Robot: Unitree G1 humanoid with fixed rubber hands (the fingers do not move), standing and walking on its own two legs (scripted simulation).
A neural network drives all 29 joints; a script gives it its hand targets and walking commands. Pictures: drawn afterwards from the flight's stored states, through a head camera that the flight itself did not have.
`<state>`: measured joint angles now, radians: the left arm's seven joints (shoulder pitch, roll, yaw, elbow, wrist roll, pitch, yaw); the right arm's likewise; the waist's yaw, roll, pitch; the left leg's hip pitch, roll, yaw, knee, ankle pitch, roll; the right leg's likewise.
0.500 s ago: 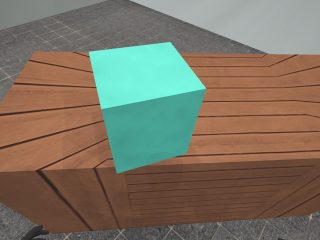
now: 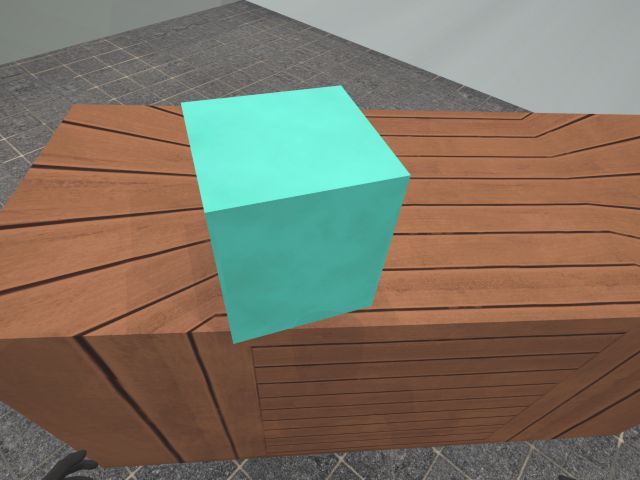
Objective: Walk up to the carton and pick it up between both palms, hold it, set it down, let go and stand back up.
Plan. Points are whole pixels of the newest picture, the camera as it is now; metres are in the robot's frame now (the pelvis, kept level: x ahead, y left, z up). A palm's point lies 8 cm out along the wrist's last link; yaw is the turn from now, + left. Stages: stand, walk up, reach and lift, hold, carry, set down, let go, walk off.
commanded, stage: walk up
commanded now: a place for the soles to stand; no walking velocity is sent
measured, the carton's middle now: (286, 215) +0.45 +0.05 +0.10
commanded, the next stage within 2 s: none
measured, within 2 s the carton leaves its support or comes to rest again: neither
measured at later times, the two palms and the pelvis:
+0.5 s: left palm out of the picture +0.12 +0.31 -0.08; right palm out of the picture +0.09 -0.34 -0.06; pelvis +0.00 -0.01 +0.00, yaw +0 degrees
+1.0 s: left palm out of the picture +0.12 +0.30 -0.09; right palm out of the picture +0.08 -0.35 -0.06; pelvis +0.00 -0.02 +0.00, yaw +0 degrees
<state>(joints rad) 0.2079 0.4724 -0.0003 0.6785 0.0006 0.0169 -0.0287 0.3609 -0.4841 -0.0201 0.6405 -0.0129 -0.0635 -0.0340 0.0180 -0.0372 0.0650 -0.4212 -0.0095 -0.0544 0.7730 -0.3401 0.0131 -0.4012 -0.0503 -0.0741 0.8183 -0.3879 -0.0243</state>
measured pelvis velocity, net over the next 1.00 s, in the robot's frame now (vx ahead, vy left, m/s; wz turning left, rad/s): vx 0.00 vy -0.02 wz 0.00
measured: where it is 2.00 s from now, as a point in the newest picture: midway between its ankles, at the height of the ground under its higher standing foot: outside the picture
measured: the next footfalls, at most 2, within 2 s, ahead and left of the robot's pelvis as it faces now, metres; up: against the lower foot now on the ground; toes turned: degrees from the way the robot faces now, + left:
right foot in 0.68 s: +0.04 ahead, -0.16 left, +0.00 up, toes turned -6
left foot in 1.86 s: +0.01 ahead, +0.04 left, +0.00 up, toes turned -2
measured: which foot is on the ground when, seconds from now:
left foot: down 0.00-1.00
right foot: down 0.00-0.58, up 0.60-0.66, down 0.68-1.00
